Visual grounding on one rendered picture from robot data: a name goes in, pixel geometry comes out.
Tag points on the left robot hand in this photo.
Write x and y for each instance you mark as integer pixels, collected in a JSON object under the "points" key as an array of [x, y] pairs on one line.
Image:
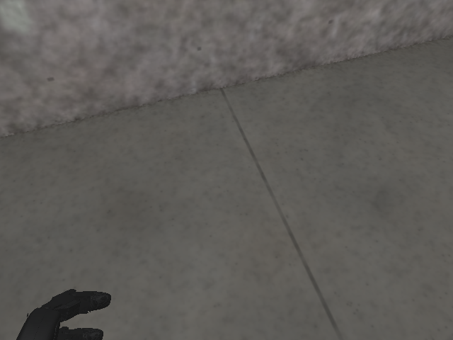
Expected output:
{"points": [[43, 323]]}

